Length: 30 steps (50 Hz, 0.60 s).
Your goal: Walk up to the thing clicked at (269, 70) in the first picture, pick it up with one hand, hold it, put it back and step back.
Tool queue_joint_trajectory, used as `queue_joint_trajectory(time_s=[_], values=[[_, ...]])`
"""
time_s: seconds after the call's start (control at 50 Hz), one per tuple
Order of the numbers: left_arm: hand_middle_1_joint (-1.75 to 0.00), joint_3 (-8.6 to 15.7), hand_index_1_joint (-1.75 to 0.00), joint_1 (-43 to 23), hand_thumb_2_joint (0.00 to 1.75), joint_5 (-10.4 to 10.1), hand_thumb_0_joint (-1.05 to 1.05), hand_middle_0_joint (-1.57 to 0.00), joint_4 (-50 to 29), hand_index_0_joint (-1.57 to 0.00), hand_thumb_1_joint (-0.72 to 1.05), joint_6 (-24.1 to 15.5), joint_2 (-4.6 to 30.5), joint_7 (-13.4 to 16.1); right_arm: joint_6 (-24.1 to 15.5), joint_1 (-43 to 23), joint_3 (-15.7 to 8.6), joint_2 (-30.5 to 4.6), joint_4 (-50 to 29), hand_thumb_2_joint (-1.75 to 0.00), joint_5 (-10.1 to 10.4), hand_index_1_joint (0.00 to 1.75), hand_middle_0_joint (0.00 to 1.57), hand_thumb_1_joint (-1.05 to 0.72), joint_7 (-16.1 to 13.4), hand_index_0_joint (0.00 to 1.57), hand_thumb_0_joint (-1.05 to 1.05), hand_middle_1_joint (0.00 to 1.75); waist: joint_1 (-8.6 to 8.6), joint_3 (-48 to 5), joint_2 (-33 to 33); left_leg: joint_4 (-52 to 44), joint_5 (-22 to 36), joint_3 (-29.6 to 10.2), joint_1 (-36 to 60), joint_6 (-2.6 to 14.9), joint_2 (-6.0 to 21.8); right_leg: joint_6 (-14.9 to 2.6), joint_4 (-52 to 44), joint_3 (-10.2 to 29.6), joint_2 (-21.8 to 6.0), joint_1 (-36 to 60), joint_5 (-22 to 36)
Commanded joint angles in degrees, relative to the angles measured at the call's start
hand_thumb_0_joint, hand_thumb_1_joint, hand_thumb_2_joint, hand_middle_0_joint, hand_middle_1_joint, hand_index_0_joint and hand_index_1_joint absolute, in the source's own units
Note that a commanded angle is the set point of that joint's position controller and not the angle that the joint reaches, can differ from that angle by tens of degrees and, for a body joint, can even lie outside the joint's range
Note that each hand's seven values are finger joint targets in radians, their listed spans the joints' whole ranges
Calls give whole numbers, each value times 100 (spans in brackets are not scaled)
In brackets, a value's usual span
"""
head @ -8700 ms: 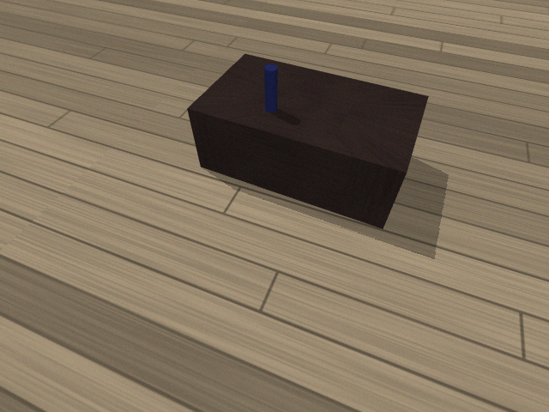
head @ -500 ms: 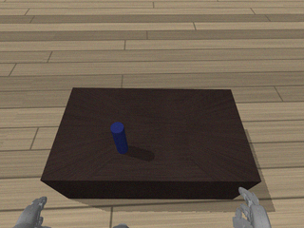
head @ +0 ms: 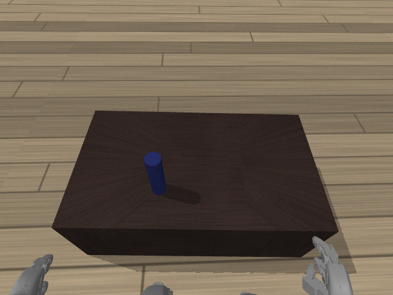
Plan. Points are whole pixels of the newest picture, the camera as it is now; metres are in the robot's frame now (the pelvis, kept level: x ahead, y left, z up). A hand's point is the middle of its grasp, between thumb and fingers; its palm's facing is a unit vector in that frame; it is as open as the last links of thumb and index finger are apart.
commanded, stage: go down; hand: left
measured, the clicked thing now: (156, 175) +0.51 +0.15 -0.25
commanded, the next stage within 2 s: none
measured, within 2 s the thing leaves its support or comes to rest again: neither
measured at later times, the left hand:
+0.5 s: hand (60, 204) +0.30 +0.30 -0.02, palm faces +0.12 -0.97 -0.19, open 17.4 cm
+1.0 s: hand (59, 181) +0.35 +0.32 -0.01, palm faces +0.10 -0.99 -0.13, open 17.4 cm
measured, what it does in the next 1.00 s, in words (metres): stands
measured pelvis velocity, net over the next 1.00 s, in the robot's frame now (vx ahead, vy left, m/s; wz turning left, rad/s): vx -0.02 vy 0.01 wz -0.03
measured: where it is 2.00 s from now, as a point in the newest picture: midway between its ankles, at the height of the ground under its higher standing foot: outside the picture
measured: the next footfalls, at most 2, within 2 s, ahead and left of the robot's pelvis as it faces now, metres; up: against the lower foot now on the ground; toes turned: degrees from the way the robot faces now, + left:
none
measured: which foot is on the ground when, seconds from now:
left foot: down 0.00-1.00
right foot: down 0.00-1.00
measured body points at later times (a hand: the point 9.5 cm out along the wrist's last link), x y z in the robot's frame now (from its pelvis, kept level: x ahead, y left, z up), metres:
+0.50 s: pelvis -0.01 +0.01 +0.00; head +0.05 +0.02 +0.45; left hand +0.29 +0.35 -0.01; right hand +0.11 -0.26 -0.08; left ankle +0.01 +0.13 -0.68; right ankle -0.02 -0.14 -0.68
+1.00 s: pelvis -0.02 +0.01 +0.00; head +0.08 +0.03 +0.44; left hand +0.34 +0.37 +0.00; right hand +0.06 -0.28 -0.10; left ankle +0.01 +0.13 -0.68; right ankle -0.02 -0.14 -0.68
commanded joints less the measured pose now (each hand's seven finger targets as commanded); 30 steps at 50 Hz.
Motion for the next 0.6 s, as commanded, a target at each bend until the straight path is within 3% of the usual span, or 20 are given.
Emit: queue_joint_trajectory(time_s=[0.0,0.06,0.2,0.3,0.32,0.38,0.44,0.48,0.5,0.54,0.56,0.58], values=[[-5,577,-6,-400,7,56,0,-7,-1031,-6,-55,-183,1290,90,-389,-291,-293,-819,-837,-88,-7,30,20,-85,-116,20,0,30,-39,-508,397,-936,935,33,876,186,-321,-152,-885,53,312,11,925],[-5,643,-6,-853,9,26,0,-6,-1150,-5,-54,-300,1436,113,-476,-201,-279,-826,-754,-89,-7,30,20,-85,-166,20,0,30,-119,-661,432,-880,1055,17,1001,185,-302,-135,-841,101,297,26,1096],[-3,915,-5,-2407,8,-193,0,-6,-631,-4,-50,-772,1882,32,-676,-196,-162,-921,-420,-89,-2,30,20,-87,-258,20,0,30,-211,-653,461,-896,915,1,1022,189,-300,-133,-902,179,272,-4,1044],[-2,1132,-4,-3202,7,-304,0,-7,580,-4,-52,-987,2094,-270,-702,-149,-155,-979,-115,-90,-18,30,20,-89,-230,20,0,30,-144,-765,473,-1001,1301,-28,1201,191,-289,-150,-957,149,291,272,1354],[-2,1089,-4,-3252,7,-301,0,-7,955,-3,-53,-1026,1992,-350,-692,-102,-164,-993,-78,-90,-21,30,20,-89,-199,20,0,30,-143,-713,513,-1044,1329,-34,1194,184,-281,-174,-945,129,309,218,1350],[-3,1264,-6,-3645,8,-301,0,-6,1546,-3,-53,-1299,2205,-625,-662,16,-207,-1024,-9,-90,-39,30,20,-89,-117,20,0,30,-39,-772,449,-1127,1303,-37,1185,172,-277,-209,-955,88,333,226,1253],[-3,1343,-5,-4122,7,-322,0,-7,2032,-4,-55,-1716,2332,-918,-630,209,-237,-1047,43,-90,-80,30,20,-89,-35,20,0,30,-67,-941,407,-1046,1748,-5,1251,179,-254,-212,-861,85,337,277,1631],[-3,1610,-6,-4258,8,-302,0,-6,2373,-3,-56,-2028,2655,-1059,-604,349,-268,-1082,82,-90,-94,30,20,-90,16,20,0,30,-13,-1112,441,-948,2085,41,1310,191,-242,-214,-779,112,326,272,1897],[-2,1537,-5,-4356,7,-298,0,-6,2477,-4,-56,-2172,2594,-1143,-571,394,-259,-1064,82,-90,-115,30,20,-89,37,20,0,30,-16,-1080,494,-909,2176,70,1326,190,-236,-218,-767,130,322,216,1959],[-3,1633,-5,-4411,7,-319,0,-6,2696,-4,-58,-2464,2609,-1266,-535,506,-337,-1137,91,-90,-156,30,20,-90,95,20,0,30,-6,-1311,422,-833,2390,56,1386,202,-210,-211,-700,115,331,254,2107],[-3,1520,-5,-4504,7,-355,0,-6,2633,-3,-57,-2584,2453,-1329,-511,555,-384,-1166,99,-90,-144,30,20,-90,141,20,0,30,20,-1466,525,-829,2533,63,1504,194,-200,-226,-673,115,335,246,2182],[-3,1732,-5,-4335,7,-304,0,-6,2830,-3,-57,-2657,2728,-1327,-472,532,-383,-1199,42,-90,-153,30,20,-90,165,20,0,30,62,-1284,616,-840,2510,38,1458,179,-180,-245,-657,100,341,78,2052]])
